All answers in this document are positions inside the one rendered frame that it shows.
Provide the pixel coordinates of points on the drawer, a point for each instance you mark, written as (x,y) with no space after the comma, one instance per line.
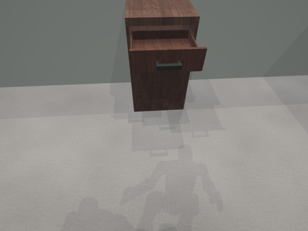
(166,47)

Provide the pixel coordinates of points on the handle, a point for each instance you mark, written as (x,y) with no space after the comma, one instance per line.
(176,66)

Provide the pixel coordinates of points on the cabinet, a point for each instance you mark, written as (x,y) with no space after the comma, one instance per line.
(159,91)

